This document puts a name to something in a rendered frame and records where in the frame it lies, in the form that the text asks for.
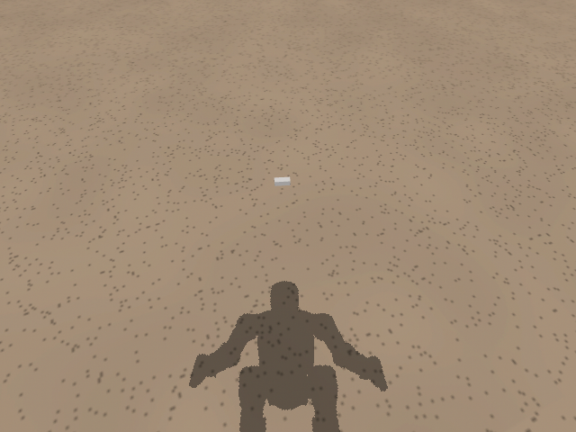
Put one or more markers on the small box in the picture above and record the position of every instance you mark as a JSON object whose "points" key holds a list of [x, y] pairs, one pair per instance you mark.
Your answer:
{"points": [[282, 181]]}

